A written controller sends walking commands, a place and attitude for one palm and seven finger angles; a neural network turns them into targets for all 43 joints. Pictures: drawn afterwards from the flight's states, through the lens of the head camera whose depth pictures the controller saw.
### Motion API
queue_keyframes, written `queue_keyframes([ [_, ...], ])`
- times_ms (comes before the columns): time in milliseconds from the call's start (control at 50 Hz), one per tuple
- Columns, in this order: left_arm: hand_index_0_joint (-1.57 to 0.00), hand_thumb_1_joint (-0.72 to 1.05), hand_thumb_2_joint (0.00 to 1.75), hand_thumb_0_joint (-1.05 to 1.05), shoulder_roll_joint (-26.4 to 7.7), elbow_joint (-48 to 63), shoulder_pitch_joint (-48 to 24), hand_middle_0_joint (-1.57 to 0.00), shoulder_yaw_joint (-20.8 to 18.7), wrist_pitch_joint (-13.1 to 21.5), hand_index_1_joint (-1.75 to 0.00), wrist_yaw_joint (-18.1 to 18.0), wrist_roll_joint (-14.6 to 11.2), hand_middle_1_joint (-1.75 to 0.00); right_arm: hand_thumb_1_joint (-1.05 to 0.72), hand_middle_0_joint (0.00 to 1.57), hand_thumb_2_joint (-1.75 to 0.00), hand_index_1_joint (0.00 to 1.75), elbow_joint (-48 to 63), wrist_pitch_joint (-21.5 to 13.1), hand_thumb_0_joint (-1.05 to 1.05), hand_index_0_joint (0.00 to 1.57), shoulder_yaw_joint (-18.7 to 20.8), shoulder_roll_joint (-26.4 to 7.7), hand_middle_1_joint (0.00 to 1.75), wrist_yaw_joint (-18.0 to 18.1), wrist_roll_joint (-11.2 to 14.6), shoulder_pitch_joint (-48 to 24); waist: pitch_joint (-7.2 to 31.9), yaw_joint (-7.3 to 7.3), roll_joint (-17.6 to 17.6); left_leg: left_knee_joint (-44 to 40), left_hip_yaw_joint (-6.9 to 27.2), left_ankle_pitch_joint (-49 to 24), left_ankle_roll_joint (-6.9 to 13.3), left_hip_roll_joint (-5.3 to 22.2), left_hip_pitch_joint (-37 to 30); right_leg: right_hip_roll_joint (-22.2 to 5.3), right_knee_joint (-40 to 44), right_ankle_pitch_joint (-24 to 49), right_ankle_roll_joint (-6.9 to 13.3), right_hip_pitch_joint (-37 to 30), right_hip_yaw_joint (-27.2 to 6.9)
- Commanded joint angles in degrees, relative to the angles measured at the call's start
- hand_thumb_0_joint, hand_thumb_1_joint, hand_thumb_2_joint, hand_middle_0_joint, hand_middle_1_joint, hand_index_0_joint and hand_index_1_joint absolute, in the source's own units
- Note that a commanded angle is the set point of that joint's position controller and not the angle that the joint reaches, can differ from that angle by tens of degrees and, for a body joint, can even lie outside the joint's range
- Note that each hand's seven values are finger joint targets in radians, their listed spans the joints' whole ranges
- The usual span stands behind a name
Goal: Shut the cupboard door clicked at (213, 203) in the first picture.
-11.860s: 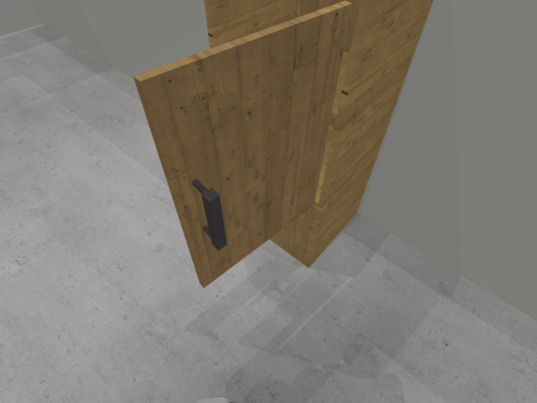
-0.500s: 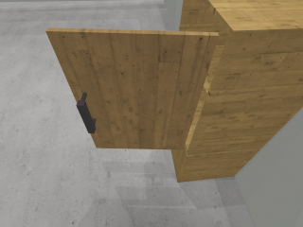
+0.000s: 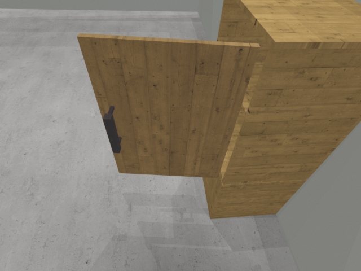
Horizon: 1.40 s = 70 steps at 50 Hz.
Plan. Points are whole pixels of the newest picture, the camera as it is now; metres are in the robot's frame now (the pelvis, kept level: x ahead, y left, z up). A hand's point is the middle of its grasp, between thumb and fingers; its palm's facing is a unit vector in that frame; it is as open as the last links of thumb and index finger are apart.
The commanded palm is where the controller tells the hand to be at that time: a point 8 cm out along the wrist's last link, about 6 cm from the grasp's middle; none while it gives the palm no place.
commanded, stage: shuffle to correct the standing spot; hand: left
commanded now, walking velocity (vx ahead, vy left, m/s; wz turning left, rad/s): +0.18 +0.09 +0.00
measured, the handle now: (114, 130) +0.52 +0.25 -0.05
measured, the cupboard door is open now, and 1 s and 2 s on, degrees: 83 83 83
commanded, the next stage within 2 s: come to a stop and stand still in 0.28 s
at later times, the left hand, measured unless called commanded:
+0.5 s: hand out of the picture +0.08 +0.21 -0.19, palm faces -0.03 -0.99 -0.17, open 7.4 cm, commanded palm none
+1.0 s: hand out of the picture +0.08 +0.22 -0.19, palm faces +0.03 -0.97 -0.23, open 7.4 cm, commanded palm none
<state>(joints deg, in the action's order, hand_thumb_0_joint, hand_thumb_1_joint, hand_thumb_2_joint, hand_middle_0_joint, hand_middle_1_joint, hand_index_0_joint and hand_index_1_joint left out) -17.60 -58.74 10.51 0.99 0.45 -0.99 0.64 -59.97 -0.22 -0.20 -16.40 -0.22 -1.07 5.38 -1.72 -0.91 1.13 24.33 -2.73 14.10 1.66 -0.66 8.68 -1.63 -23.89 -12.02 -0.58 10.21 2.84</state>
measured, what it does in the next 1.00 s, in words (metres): shifts its weight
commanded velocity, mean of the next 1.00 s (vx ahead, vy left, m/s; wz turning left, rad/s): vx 0.01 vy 0.01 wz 0.01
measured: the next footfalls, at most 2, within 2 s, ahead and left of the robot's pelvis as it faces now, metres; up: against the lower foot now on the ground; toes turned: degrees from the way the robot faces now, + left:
none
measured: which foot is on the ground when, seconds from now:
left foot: down 0.00-1.00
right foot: down 0.00-1.00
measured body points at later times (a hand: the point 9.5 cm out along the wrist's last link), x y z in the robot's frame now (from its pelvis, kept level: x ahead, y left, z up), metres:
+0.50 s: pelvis +0.05 +0.04 -0.01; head +0.08 +0.06 +0.44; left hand +0.08 +0.26 -0.17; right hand -0.03 -0.16 -0.16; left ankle -0.01 +0.10 -0.74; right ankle +0.06 -0.08 -0.73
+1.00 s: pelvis +0.03 +0.04 -0.02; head +0.03 +0.04 +0.43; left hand +0.08 +0.27 -0.17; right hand +0.09 -0.21 -0.16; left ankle +0.04 +0.11 -0.74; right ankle +0.05 -0.09 -0.74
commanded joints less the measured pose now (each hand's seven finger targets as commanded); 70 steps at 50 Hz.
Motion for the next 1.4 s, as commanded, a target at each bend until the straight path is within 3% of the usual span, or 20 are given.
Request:
queue_keyframes([
  [0, -0.20, 0.90, 0.90, 0.00, -6.83, 1.94, 0.53, -0.20, -1.56, 0.76, -0.30, -0.41, 0.17, -0.30, -0.90, 0.20, -0.90, 0.30, 1.51, -0.70, 0.00, 0.20, 1.44, -7.37, 0.30, 0.36, 0.14, 0.23, 1.57, 0.65, -0.27, -5.20, 5.41, 0.11, -0.27, 5.60, 1.69, -6.32, 6.30, -3.93, 1.53, 0.07, -6.96],
  [180, -0.20, 0.90, 0.90, 0.00, -5.55, 1.24, 6.54, -0.20, -2.77, -0.31, -0.30, -0.65, 0.28, -0.30, -0.90, 0.20, -0.90, 0.30, -1.14, -0.06, 0.00, 0.20, 0.91, -2.63, 0.30, 0.18, -0.02, 8.46, -3.55, 0.42, 3.11, 1.80, 1.65, 7.34, -0.52, 2.25, 7.48, -9.63, 6.58, -16.61, 5.12, 2.69, -11.68],
  [260, -0.20, 0.90, 0.90, 0.00, -1.11, 1.62, 6.75, -0.20, -2.49, -0.42, -0.30, -0.64, 0.66, -0.30, -0.90, 0.20, -0.90, 0.30, -2.77, -0.98, 0.00, 0.20, 1.41, -3.61, 0.30, 0.70, 0.28, 14.73, -2.95, 1.90, -7.37, -5.14, 9.61, 1.97, 2.99, 8.86, 0.54, -2.96, -7.06, -8.77, 2.58, 7.19, -1.02],
  [320, -0.20, 0.90, 0.90, 0.00, 2.06, 2.94, 3.82, -0.20, -1.65, 0.25, -0.30, -0.75, 0.80, -0.30, -0.90, 0.20, -0.90, 0.30, -4.60, -1.52, 0.00, 0.20, 1.60, -3.12, 0.30, 1.78, 0.10, 21.54, -4.36, 3.40, -9.22, -6.58, 17.46, -21.75, 10.17, 16.32, -9.19, -0.41, -20.80, -17.51, 1.49, 18.71, 2.30],
  [360, -0.20, 0.90, 0.90, 0.00, 3.33, 3.50, 2.06, -0.20, -2.09, 0.76, -0.30, -0.67, 0.24, -0.30, -0.90, 0.20, -0.90, 0.30, -5.11, -2.02, 0.00, 0.20, 1.25, -1.89, 0.30, 2.26, -0.27, 22.86, -4.11, 3.54, -7.68, -3.53, 16.02, -36.55, 11.89, 16.80, -10.89, -2.22, -21.78, -19.52, 2.08, 19.10, 1.60],
  [460, -0.20, 0.90, 0.90, 0.00, 5.44, 0.24, 9.82, -0.20, -2.57, 0.50, -0.30, -1.04, -0.51, -0.30, -0.90, 0.20, -0.90, 0.30, -4.69, -2.45, 0.00, 0.20, 0.70, 1.08, 0.30, 3.66, 0.82, 18.50, 0.14, -1.14, -3.86, 1.79, 7.03, -37.97, 3.77, 10.27, -0.66, -2.93, -2.41, 6.16, 1.91, -3.49, -0.04],
  [500, -0.20, 0.90, 0.90, 0.00, 2.75, -2.06, 12.62, -0.20, -2.68, 0.91, -0.30, -1.78, -0.95, -0.30, -0.90, 0.20, -0.90, 0.30, -4.45, -2.09, 0.00, 0.20, 1.01, 3.06, 0.30, 3.75, 1.33, 18.76, 0.12, -0.23, -1.05, 0.80, 4.44, -17.52, -0.98, 5.58, 6.52, -10.90, -3.75, 32.10, 6.29, -10.47, -7.44],
  [540, -0.20, 0.90, 0.90, 0.00, 2.70, -1.37, 10.20, -0.20, -2.70, 0.52, -0.30, -2.13, -0.93, -0.30, -0.90, 0.20, -0.90, 0.30, -5.12, -1.41, 0.00, 0.20, 1.36, 4.71, 0.30, 3.81, 0.96, 18.79, -2.84, 0.52, -0.66, -1.92, 5.13, -23.62, -2.19, 6.15, 4.85, -9.70, -6.65, 36.07, 5.64, -6.87, -4.89],
  [640, -0.20, 0.90, 0.90, 0.00, 3.88, 1.42, 8.07, -0.20, -3.27, -0.67, -0.30, -2.99, -0.55, -0.30, -0.90, 0.20, -0.90, 0.30, -4.63, -0.73, 0.00, 0.20, 2.97, 3.55, 0.30, 4.02, 0.78, 19.10, 1.20, 1.06, -2.75, 1.00, 5.09, -44.68, -1.60, 9.02, -3.91, -5.70, -10.03, 25.54, 3.55, -0.99, -2.43],
  [720, -0.20, 0.90, 0.90, 0.00, 5.26, 4.72, 3.04, -0.20, -3.70, -1.97, -0.30, -2.83, -0.09, -0.30, -0.90, 0.20, -0.90, 0.30, -2.80, -0.62, 0.00, 0.20, 3.47, 3.07, 0.30, 4.06, 0.15, 17.58, -2.17, 2.40, -6.49, -2.68, 10.99, -52.70, 4.73, 15.27, -6.96, -0.67, -17.36, -8.52, 1.43, 9.60, -1.79],
  [780, -0.20, 0.90, 0.90, 0.00, 5.38, 5.06, 2.68, -0.20, -4.02, -2.22, -0.30, -2.72, -0.01, -0.30, -0.90, 0.20, -0.90, 0.30, -1.77, -0.65, 0.00, 0.20, 3.21, 2.62, 0.30, 3.98, -0.15, 13.69, -2.61, 1.35, -7.38, -2.15, 10.57, -51.62, 8.30, 15.88, -6.04, -1.30, -20.05, -12.05, 0.94, 9.87, -3.88],
  [800, -0.20, 0.90, 0.90, 0.00, 1.35, 1.22, 7.71, -0.20, -3.56, -0.21, -0.30, -3.23, 0.29, -0.30, -0.90, 0.20, -0.90, 0.30, 1.44, -0.83, 0.00, 0.20, 4.45, -3.89, 0.30, 2.98, 1.09, 12.79, 5.01, 0.08, -3.46, 10.35, 8.88, -73.76, 3.64, 13.52, -10.27, -0.73, -15.48, -7.90, 0.47, 11.73, -0.85],
  [820, -0.20, 0.90, 0.90, 0.00, 0.77, 1.37, 10.69, -0.20, -3.97, 0.74, -0.30, -2.78, 0.42, -0.30, -0.90, 0.20, -0.90, 0.30, 4.47, -1.23, 0.00, 0.20, 3.95, -3.81, 0.30, 2.55, 0.91, 10.87, 5.16, -1.78, -7.70, 16.91, 5.49, -78.32, -0.84, 9.96, -10.65, 0.53, -3.74, 4.17, 1.68, 6.17, 2.13],
  [840, -0.20, 0.90, 0.90, 0.00, 0.91, 1.47, 12.50, -0.20, -4.21, 1.18, -0.30, -2.82, 0.34, -0.30, -0.90, 0.20, -0.90, 0.30, 5.89, -1.84, 0.00, 0.20, 3.66, -0.36, 0.30, 2.58, 1.27, 13.95, 9.88, -1.32, 0.04, 22.62, 5.99, -59.79, -4.56, 6.00, 0.43, -3.74, -6.14, 28.23, 5.45, -6.87, -4.44],
  [860, -0.20, 0.90, 0.90, 0.00, -0.18, 2.21, 10.35, -0.20, -3.61, 1.15, -0.30, -2.61, 0.00, -0.30, -0.90, 0.20, -0.90, 0.30, 7.26, -1.80, 0.00, 0.20, 3.15, 1.62, 0.30, 2.69, 1.39, 13.41, 9.80, -0.28, 4.34, 23.25, 2.51, -18.72, -4.75, 1.70, 6.14, -11.49, -5.58, 45.26, 9.33, -10.17, -8.53],
  [880, -0.20, 0.90, 0.90, 0.00, -0.21, 3.67, 6.67, -0.20, -2.82, 0.97, -0.30, -2.46, 0.68, -0.30, -0.90, 0.20, -0.90, 0.30, 7.86, -1.27, 0.00, 0.20, 3.00, 4.30, 0.30, 2.41, 1.23, 12.61, 4.30, 2.08, 2.52, 16.54, 1.94, 8.93, -3.53, 0.13, 9.71, -15.60, -5.00, 47.43, 11.09, -6.30, -9.90],
  [960, -0.20, 0.90, 0.90, 0.00, -0.25, 4.73, 3.07, -0.20, -2.34, 0.91, -0.30, -1.84, -0.33, -0.30, -0.90, 0.20, -0.90, 0.30, 6.53, -0.36, 0.00, 0.20, 3.01, 0.25, 0.30, 1.55, 0.28, 13.80, 1.72, 3.34, 1.49, 0.98, 5.47, -9.16, -0.19, 6.16, 0.81, -5.35, -3.16, 9.83, 4.02, 4.54, -6.61],
  [1000, -0.20, 0.90, 0.90, 0.00, 0.94, 4.39, 3.70, -0.20, -1.74, -0.22, -0.30, -1.69, 0.23, -0.30, -0.90, 0.20, -0.90, 0.30, 7.07, -0.84, 0.00, 0.20, 2.55, -1.43, 0.30, 1.44, 0.17, 10.11, -4.34, 1.94, -5.12, -5.09, 10.51, -3.47, 1.10, 8.30, 6.98, -2.36, -2.03, -4.03, 2.68, 4.65, -5.32],
  [1100, -0.20, 0.90, 0.90, 0.00, 1.26, 2.64, 9.38, -0.20, -1.29, -0.09, -0.30, -1.20, 0.80, -0.30, -0.90, 0.20, -0.90, 0.30, 7.18, -0.67, 0.00, 0.20, 2.20, -2.48, 0.30, 0.99, 0.11, 8.60, -6.56, 0.64, -2.41, -11.00, 10.26, 15.15, 1.07, 6.89, 11.33, -2.59, 1.54, -7.96, 2.82, 3.66, -6.46],
  [1380, -0.20, 0.90, 0.90, 0.00, 2.20, 0.11, 13.26, -0.20, -1.44, 1.06, -0.30, -1.38, 0.32, -0.30, -0.90, 0.20, -0.90, 0.30, 0.74, -0.26, 0.00, 0.20, 1.04, 1.38, 0.30, 0.87, 0.19, 15.64, -5.10, 1.74, 1.36, -6.02, 6.93, 8.15, 0.31, 4.15, 8.13, -4.92, 7.74, -17.02, 3.41, 8.99, -10.15],
])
